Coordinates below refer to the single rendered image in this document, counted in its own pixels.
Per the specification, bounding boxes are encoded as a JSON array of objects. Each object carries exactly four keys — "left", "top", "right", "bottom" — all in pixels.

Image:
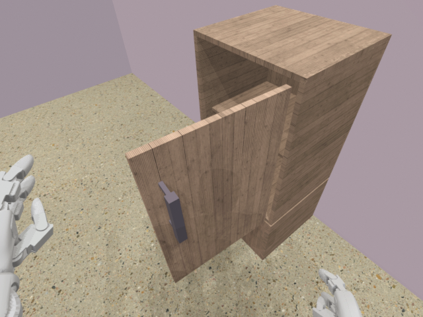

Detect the handle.
[{"left": 158, "top": 181, "right": 188, "bottom": 243}]

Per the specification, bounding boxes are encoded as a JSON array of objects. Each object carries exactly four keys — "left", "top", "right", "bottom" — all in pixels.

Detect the cupboard door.
[{"left": 125, "top": 84, "right": 292, "bottom": 283}]

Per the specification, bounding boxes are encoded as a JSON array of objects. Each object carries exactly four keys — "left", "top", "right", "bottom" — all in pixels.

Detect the robot left hand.
[{"left": 0, "top": 155, "right": 54, "bottom": 273}]

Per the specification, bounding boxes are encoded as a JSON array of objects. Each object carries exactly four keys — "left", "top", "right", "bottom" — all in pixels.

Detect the robot left forearm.
[{"left": 0, "top": 272, "right": 23, "bottom": 317}]

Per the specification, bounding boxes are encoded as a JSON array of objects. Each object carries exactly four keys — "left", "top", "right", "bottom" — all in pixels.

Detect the robot right hand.
[{"left": 313, "top": 269, "right": 362, "bottom": 317}]

